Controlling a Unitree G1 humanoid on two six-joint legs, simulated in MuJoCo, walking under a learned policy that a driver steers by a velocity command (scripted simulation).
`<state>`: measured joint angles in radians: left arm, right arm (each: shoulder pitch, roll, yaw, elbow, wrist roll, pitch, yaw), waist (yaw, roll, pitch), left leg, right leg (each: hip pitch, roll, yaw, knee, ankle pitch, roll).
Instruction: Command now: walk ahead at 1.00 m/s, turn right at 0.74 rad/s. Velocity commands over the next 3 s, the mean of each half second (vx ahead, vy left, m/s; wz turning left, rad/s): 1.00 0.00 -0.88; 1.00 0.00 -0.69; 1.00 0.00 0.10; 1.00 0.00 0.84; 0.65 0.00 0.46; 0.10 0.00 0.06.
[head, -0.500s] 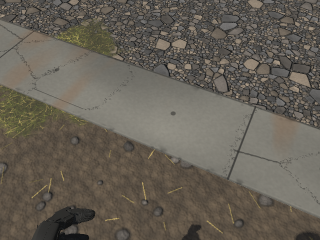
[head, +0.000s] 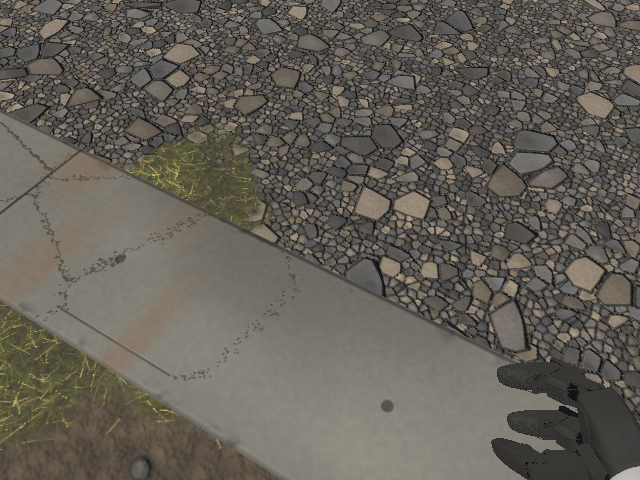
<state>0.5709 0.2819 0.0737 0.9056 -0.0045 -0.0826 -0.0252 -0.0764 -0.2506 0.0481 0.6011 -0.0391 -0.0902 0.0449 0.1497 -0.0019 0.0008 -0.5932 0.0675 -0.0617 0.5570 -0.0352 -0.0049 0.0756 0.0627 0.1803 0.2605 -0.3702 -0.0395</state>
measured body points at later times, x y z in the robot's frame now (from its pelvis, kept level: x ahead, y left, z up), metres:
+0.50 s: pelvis +0.45 -0.04 -0.04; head +0.47 -0.05 +0.41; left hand +0.77 +0.08 -0.10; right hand +0.29 -0.26 -0.17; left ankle +0.23 +0.17 -0.64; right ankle +0.55 -0.10 -0.74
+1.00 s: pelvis +0.87 -0.22 -0.01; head +0.89 -0.23 +0.44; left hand +1.12 -0.05 -0.12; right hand +0.77 -0.51 -0.10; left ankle +0.99 -0.18 -0.73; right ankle +0.67 -0.17 -0.62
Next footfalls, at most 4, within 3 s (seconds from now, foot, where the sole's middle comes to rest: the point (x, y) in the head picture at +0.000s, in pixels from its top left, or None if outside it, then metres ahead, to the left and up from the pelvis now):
0.04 left None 0.22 0.16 -0.77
0.48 right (425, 440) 0.59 -0.11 -0.77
0.90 left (469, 280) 1.02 -0.21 -0.77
1.34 right None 1.15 -0.66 -0.77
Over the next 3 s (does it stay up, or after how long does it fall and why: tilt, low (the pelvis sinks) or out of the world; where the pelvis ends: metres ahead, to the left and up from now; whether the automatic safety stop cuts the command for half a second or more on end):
stays up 2.02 -0.98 0.01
